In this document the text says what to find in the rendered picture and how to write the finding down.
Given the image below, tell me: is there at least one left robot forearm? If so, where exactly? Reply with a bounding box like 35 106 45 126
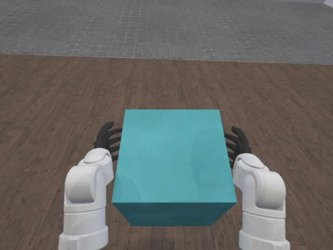
58 148 114 250

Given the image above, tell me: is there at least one right robot forearm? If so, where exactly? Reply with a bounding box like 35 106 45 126
233 153 290 250

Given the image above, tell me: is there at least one robot left hand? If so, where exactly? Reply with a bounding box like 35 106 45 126
94 121 123 162

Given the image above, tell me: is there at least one robot right hand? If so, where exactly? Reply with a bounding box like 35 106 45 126
224 126 251 169

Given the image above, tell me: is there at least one carton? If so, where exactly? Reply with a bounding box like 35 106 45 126
112 109 237 226

